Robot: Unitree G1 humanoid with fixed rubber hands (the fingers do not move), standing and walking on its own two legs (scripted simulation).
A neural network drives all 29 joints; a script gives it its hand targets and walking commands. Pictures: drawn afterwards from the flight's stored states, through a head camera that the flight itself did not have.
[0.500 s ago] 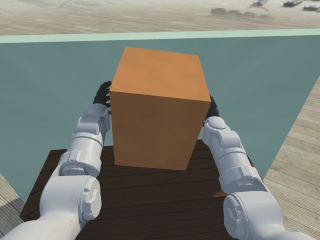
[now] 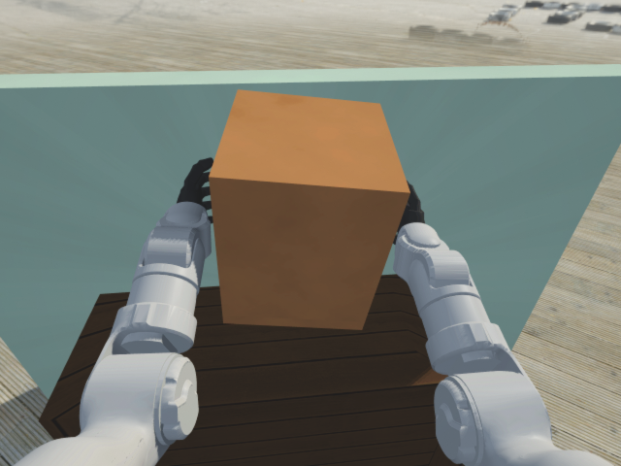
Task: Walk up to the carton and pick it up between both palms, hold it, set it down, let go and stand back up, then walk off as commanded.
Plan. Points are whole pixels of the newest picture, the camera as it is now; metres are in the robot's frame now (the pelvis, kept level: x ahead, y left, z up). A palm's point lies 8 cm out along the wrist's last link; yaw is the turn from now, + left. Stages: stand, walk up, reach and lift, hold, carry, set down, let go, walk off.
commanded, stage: hold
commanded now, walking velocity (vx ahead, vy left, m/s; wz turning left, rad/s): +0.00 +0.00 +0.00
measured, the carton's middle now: (301, 213) +0.40 -0.01 +0.18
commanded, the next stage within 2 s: none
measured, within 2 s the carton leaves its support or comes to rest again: neither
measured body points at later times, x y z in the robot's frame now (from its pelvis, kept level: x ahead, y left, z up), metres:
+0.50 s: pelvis -0.01 +0.00 +0.00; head -0.09 -0.01 +0.44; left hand +0.38 +0.14 +0.21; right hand +0.36 -0.16 +0.18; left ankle +0.03 +0.13 -0.74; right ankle +0.05 -0.11 -0.74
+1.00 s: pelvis +0.00 +0.00 +0.00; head -0.08 +0.00 +0.44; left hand +0.39 +0.14 +0.22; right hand +0.37 -0.16 +0.19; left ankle +0.03 +0.13 -0.74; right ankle +0.05 -0.11 -0.74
